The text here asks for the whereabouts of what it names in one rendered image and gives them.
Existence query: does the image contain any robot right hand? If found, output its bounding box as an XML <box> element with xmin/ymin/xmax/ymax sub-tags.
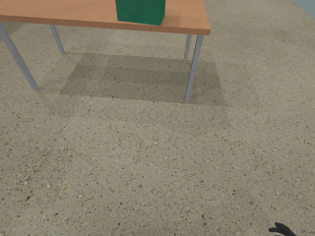
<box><xmin>268</xmin><ymin>222</ymin><xmax>296</xmax><ymax>236</ymax></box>

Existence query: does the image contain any table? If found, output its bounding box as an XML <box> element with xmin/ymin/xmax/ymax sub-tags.
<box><xmin>0</xmin><ymin>0</ymin><xmax>211</xmax><ymax>102</ymax></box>

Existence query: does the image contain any carton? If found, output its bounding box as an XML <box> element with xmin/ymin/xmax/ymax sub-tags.
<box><xmin>115</xmin><ymin>0</ymin><xmax>165</xmax><ymax>26</ymax></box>

